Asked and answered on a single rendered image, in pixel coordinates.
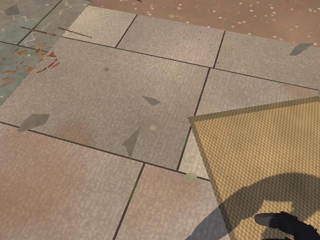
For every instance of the right robot hand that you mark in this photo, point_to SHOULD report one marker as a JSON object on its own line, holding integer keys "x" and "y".
{"x": 287, "y": 223}

